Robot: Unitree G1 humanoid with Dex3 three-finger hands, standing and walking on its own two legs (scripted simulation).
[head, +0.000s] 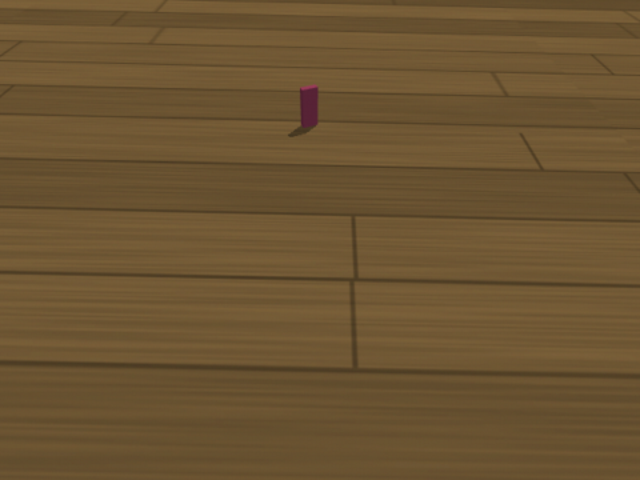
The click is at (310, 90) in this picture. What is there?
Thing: carton on end
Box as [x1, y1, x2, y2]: [300, 85, 317, 127]
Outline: 315,85 300,87 301,125 303,127 317,124 317,87
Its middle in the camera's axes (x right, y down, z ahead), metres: -0.09 -0.80 +2.28
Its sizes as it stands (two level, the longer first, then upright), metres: 0.096 0.035 0.237
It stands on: the floor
